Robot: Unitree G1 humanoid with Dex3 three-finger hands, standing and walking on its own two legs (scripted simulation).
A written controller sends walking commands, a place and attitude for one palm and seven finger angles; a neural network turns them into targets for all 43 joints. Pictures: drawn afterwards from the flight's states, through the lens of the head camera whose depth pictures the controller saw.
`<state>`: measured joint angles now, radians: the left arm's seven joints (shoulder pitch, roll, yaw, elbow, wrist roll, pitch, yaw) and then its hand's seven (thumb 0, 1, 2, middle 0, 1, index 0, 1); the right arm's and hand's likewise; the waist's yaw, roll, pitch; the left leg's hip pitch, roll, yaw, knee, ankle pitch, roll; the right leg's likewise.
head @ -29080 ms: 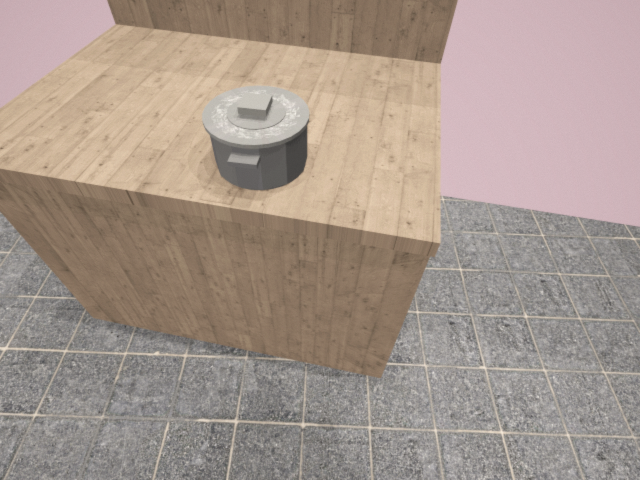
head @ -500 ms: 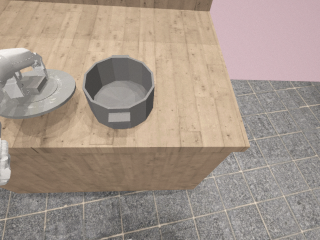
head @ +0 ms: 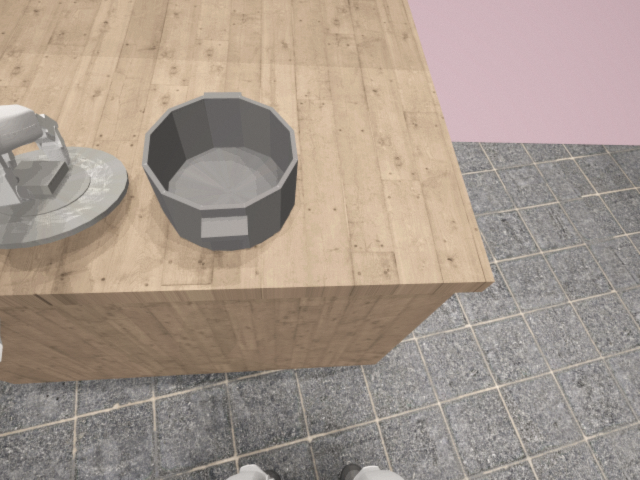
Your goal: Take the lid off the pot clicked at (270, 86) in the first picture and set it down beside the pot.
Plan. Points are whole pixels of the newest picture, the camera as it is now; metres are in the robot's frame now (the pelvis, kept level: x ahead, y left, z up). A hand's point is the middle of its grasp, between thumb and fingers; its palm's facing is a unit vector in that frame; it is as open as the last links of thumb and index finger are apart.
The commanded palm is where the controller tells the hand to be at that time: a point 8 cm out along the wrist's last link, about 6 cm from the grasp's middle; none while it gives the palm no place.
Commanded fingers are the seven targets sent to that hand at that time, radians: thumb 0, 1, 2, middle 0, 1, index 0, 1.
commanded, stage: lower the lid onto the table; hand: left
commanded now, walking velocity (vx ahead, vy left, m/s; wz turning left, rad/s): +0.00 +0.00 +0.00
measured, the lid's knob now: (36, 177) +0.49 +0.33 +0.03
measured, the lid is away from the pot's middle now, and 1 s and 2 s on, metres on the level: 0.23 0.23 0.23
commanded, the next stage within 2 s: open the fingers wide in 0.62 s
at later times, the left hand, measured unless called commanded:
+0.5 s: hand (23, 180) +0.47 +0.33 +0.05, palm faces -0.51 -0.12 -0.85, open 8.8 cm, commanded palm +0.52 +0.31 +0.10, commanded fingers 0.00 0.53 1.11 -0.71 -0.96 -0.68 -0.96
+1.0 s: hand (25, 202) +0.45 +0.33 +0.04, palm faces -0.45 -0.09 -0.89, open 8.7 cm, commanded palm +0.49 +0.31 +0.08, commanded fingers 0.00 0.37 0.84 -0.54 -0.97 -0.53 -0.97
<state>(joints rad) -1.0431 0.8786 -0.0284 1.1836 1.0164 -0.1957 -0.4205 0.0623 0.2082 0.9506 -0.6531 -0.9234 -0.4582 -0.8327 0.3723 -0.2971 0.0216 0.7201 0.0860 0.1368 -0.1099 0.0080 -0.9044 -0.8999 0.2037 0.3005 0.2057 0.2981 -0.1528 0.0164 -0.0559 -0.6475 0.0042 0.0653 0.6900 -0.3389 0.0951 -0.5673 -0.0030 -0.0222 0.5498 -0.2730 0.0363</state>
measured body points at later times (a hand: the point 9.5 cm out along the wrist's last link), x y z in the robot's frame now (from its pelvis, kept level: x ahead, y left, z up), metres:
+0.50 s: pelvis +0.00 +0.01 -0.01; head +0.12 +0.04 +0.43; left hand +0.49 +0.33 +0.10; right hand -0.03 -0.27 -0.12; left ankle -0.01 +0.05 -0.72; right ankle -0.02 -0.16 -0.72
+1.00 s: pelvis -0.02 +0.01 -0.02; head +0.09 +0.04 +0.42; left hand +0.47 +0.33 +0.09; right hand -0.03 -0.27 -0.12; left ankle -0.01 +0.05 -0.72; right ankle -0.02 -0.16 -0.72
